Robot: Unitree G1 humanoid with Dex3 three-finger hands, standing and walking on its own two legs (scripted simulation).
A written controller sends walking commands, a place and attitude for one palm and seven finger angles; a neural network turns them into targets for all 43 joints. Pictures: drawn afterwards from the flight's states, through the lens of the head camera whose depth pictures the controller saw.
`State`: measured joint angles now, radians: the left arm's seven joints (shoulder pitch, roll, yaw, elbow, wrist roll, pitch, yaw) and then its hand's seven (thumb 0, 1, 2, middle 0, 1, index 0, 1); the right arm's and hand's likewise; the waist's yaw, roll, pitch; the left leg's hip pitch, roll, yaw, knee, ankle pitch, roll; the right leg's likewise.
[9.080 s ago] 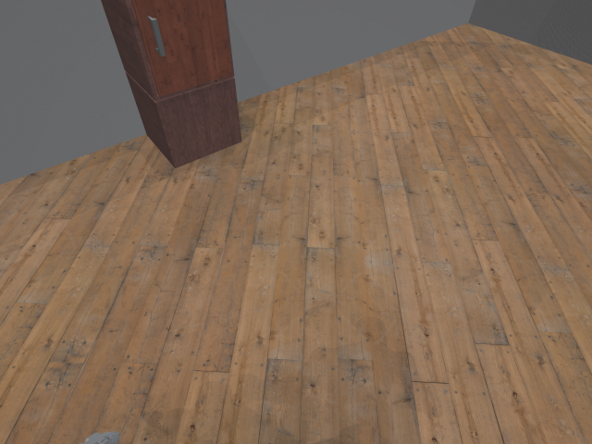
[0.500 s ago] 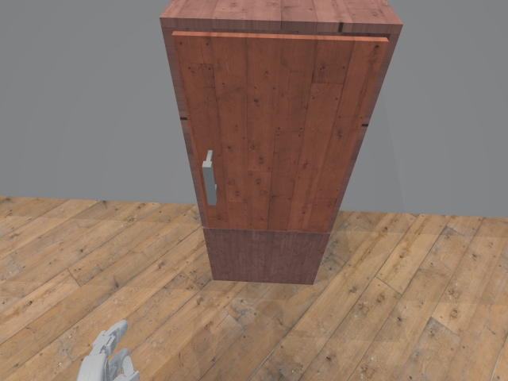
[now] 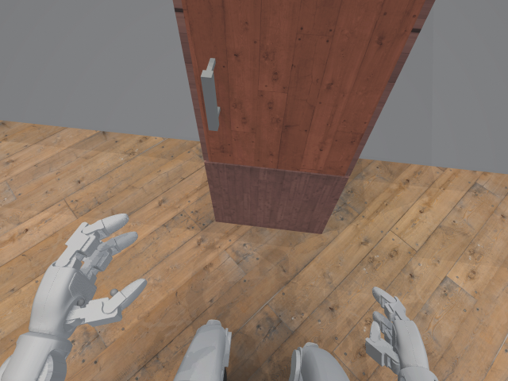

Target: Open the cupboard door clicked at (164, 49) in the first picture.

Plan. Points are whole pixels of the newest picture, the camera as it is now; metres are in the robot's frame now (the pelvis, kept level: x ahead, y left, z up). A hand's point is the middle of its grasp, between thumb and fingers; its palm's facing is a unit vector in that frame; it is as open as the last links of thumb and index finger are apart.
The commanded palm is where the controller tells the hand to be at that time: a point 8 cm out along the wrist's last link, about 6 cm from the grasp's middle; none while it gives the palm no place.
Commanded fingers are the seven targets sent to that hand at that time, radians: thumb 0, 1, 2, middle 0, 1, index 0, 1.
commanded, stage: raise the hand with hooked fingers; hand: left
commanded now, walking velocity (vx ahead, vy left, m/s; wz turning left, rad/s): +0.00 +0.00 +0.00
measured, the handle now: (212, 96) +0.63 +0.16 +0.03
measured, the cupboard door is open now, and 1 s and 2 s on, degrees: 0 0 0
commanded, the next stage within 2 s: move the hooked fingers beside the handle in 1.46 s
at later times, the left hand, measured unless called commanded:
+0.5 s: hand (87, 270) +0.25 +0.26 +0.04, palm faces -0.02 -1.00 -0.05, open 12.9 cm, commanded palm +0.23 +0.32 +0.05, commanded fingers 0.00 -0.45 0.32 -0.30 -1.17 -0.30 -1.17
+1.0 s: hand (65, 238) +0.29 +0.31 +0.04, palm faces -0.03 -1.00 -0.06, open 14.0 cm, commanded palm +0.27 +0.36 +0.05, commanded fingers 0.00 -0.50 0.30 -0.30 -1.20 -0.30 -1.20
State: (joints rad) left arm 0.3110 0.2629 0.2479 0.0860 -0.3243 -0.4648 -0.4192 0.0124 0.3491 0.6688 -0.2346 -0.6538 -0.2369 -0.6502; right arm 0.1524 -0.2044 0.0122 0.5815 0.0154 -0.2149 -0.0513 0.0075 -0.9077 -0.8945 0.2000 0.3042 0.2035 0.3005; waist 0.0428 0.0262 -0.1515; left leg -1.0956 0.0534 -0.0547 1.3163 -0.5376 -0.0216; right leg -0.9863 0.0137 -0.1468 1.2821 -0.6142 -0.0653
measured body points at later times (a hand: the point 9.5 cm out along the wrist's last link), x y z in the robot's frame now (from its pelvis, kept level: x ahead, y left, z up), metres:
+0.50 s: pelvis -0.01 +0.03 +0.01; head +0.08 +0.06 +0.45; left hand +0.24 +0.32 +0.05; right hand +0.16 -0.23 -0.06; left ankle +0.05 +0.13 -0.62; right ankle +0.01 -0.09 -0.62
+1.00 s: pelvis +0.00 +0.04 +0.01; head +0.10 +0.07 +0.44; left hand +0.28 +0.37 +0.05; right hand +0.16 -0.21 -0.07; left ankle +0.05 +0.13 -0.62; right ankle +0.01 -0.09 -0.62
